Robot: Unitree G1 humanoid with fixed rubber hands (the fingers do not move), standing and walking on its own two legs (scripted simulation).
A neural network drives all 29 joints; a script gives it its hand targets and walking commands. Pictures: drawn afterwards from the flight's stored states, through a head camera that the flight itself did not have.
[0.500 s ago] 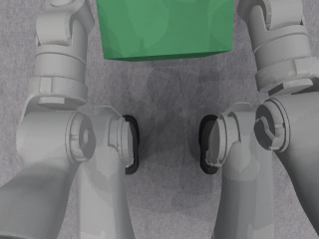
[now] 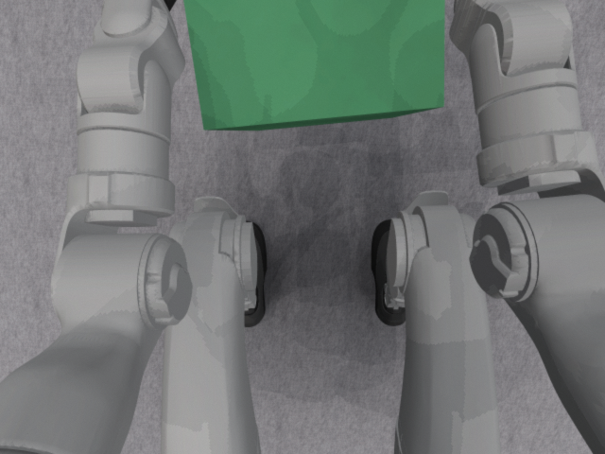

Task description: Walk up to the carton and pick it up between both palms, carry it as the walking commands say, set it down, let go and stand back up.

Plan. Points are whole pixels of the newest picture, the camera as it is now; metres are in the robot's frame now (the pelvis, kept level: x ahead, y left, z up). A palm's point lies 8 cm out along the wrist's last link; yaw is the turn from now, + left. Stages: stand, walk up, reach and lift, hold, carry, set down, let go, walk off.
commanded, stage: reach and lift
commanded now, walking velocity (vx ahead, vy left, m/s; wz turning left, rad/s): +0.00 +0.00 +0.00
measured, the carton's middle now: (314, 8) +0.56 +0.00 -0.18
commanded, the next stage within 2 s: none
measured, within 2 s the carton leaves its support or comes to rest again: neither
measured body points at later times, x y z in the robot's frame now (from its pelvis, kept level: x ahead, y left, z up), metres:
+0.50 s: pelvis -0.01 +0.00 +0.05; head +0.32 +0.00 +0.34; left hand +0.54 +0.16 -0.04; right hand +0.56 -0.14 -0.03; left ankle +0.15 +0.14 -0.39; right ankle +0.14 -0.14 -0.39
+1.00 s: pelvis -0.02 +0.00 +0.10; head +0.28 +0.00 +0.42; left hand +0.52 +0.16 +0.04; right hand +0.53 -0.14 +0.05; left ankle +0.15 +0.14 -0.39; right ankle +0.14 -0.14 -0.39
